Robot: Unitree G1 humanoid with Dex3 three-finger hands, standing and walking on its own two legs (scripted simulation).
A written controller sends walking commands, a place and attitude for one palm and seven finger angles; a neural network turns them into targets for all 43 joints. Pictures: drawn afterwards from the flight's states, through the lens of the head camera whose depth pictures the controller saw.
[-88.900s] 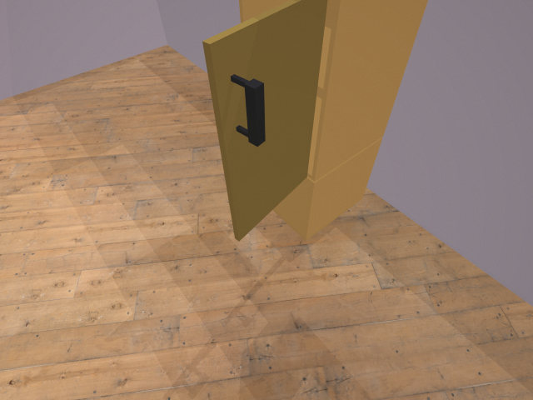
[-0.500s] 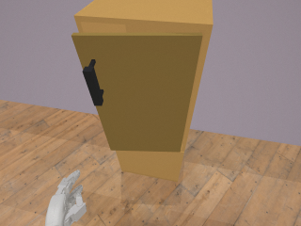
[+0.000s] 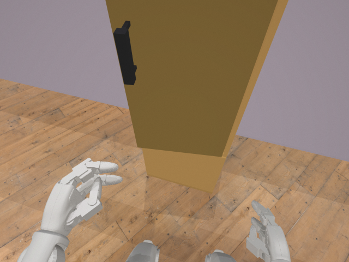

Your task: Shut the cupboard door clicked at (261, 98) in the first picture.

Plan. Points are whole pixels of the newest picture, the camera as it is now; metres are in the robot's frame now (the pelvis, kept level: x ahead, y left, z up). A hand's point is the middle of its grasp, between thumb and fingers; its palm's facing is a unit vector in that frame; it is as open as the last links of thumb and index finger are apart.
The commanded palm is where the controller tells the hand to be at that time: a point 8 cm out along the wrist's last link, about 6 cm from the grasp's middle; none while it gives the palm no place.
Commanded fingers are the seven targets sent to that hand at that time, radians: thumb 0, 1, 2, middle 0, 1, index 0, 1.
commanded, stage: raise the hand and make a fist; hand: left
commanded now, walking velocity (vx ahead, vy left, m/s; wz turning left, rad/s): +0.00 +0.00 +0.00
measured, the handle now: (128, 53) +0.54 +0.17 +0.19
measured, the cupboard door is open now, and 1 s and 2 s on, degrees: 10 10 10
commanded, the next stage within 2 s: bring the fist close to the handle in 1.26 s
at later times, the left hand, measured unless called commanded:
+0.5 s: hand (83, 174) +0.24 +0.19 +0.14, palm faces -0.01 -1.00 -0.07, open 3.2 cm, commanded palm +0.21 +0.24 +0.15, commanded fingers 0.00 0.90 0.90 -1.26 -1.46 -1.26 -1.46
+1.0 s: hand (82, 140) +0.28 +0.19 +0.19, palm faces -0.02 -1.00 -0.05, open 3.1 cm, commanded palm +0.25 +0.24 +0.19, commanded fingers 0.00 0.90 0.90 -1.30 -1.50 -1.30 -1.50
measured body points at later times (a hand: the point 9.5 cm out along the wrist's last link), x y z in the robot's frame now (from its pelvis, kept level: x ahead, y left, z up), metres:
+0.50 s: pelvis +0.02 +0.01 +0.04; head +0.03 +0.01 +0.49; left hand +0.23 +0.24 +0.14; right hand +0.20 -0.22 -0.02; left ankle +0.04 +0.13 -0.66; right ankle +0.04 -0.12 -0.66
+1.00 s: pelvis +0.04 +0.00 +0.06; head +0.03 -0.02 +0.51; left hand +0.27 +0.24 +0.19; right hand +0.22 -0.23 -0.01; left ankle +0.04 +0.13 -0.66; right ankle +0.04 -0.12 -0.66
